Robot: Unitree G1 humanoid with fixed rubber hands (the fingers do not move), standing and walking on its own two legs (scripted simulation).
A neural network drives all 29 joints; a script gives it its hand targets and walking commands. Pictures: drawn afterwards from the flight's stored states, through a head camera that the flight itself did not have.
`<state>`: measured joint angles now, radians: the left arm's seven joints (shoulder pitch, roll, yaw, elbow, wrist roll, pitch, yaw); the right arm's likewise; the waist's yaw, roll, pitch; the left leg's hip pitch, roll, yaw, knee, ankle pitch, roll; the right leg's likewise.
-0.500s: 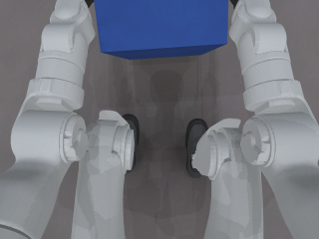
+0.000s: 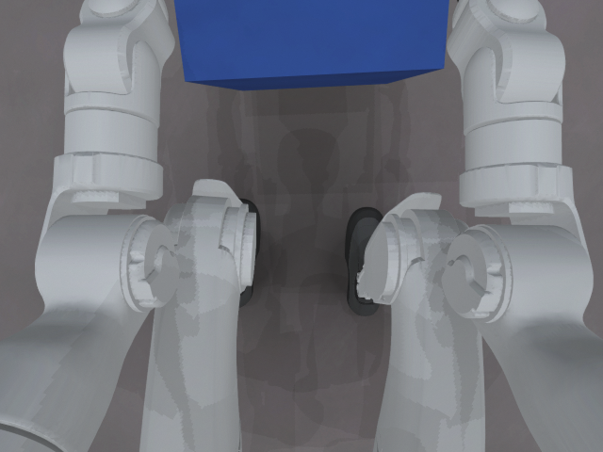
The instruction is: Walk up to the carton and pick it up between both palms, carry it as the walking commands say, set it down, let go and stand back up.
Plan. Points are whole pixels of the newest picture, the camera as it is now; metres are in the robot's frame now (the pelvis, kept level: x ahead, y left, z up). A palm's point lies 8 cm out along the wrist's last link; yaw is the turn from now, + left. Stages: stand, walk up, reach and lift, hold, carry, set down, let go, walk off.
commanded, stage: reach and lift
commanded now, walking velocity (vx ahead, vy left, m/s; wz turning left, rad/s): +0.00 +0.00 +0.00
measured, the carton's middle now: out of the picture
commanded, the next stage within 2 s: none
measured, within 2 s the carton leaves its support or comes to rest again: neither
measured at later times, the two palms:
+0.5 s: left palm out of the picture +0.52 +0.18 -0.03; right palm out of the picture +0.54 -0.12 -0.03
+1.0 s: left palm out of the picture +0.50 +0.18 +0.04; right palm out of the picture +0.52 -0.12 +0.04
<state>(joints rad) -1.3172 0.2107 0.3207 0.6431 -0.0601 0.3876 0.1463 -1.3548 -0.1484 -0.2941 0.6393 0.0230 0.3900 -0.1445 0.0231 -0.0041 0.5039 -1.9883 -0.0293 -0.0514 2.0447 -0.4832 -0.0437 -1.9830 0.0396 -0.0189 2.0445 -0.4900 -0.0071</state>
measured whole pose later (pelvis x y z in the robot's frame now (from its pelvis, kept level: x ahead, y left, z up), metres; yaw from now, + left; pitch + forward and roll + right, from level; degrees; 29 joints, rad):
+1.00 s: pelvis -0.01 -0.01 +0.10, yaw +1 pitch +17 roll -1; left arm -1.20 0.15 0.36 0.56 0.02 0.47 0.11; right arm -1.22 -0.07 -0.34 0.55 -0.03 0.45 -0.13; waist 0.02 0.00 0.48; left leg -1.60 -0.04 -0.07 1.73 -0.43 -0.05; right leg -1.58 0.06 -0.01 1.73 -0.45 -0.01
